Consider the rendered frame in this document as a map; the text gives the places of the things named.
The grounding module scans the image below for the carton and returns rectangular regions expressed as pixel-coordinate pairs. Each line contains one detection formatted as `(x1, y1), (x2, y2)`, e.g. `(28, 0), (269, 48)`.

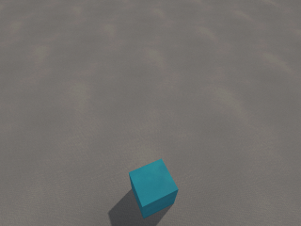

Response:
(129, 158), (179, 218)

